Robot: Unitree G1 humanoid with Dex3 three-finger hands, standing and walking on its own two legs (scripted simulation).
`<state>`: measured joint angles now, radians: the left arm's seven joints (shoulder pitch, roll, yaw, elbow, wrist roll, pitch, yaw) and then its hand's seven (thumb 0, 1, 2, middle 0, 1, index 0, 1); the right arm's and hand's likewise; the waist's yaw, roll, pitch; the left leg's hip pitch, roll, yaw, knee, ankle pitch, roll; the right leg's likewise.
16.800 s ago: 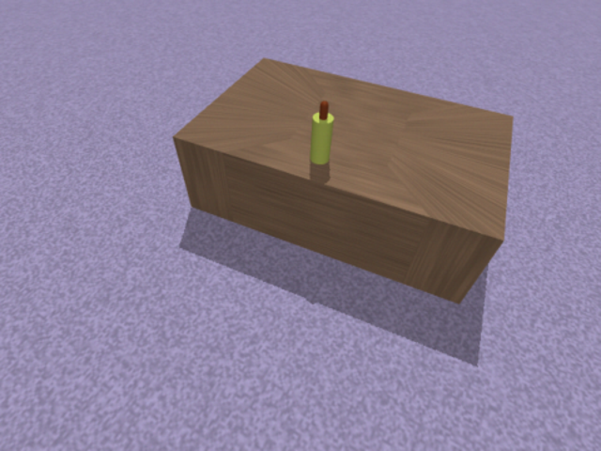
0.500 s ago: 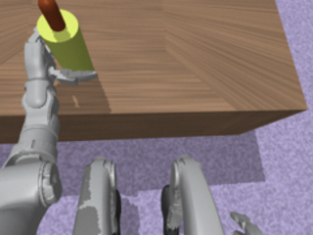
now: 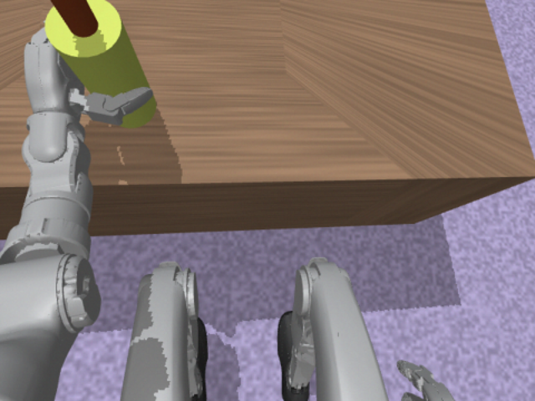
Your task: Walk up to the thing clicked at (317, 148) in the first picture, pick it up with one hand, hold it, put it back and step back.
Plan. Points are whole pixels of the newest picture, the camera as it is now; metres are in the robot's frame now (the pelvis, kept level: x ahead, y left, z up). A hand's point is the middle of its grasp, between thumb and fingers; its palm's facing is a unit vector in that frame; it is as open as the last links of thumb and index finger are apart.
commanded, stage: settle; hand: left
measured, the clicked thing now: (103, 59) +0.53 +0.19 +0.05
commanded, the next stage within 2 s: lift in 0.98 s
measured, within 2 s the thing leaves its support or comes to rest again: leaves its support in 0.46 s
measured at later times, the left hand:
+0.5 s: hand (111, 90) +0.50 +0.19 +0.03, palm faces +0.08 -0.99 -0.06, open 10.0 cm
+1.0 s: hand (87, 48) +0.52 +0.20 +0.08, palm faces +0.09 -1.00 -0.05, open 10.1 cm
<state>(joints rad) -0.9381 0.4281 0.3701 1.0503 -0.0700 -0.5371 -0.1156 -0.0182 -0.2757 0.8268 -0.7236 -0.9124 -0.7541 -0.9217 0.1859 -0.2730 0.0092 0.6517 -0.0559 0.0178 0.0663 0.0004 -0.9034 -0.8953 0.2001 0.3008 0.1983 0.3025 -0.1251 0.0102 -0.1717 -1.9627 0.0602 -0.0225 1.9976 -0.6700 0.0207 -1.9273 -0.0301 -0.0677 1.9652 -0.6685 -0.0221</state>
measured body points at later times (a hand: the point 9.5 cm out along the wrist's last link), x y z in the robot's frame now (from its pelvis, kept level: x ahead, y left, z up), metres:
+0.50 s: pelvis +0.01 +0.00 +0.06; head +0.21 +0.03 +0.46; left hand +0.49 +0.24 +0.04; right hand +0.09 -0.26 -0.07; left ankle +0.08 +0.12 -0.42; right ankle +0.08 -0.12 -0.42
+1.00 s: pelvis +0.02 +0.01 +0.10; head +0.22 +0.03 +0.50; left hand +0.51 +0.25 +0.09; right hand +0.08 -0.25 -0.03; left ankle +0.08 +0.12 -0.42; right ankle +0.08 -0.12 -0.42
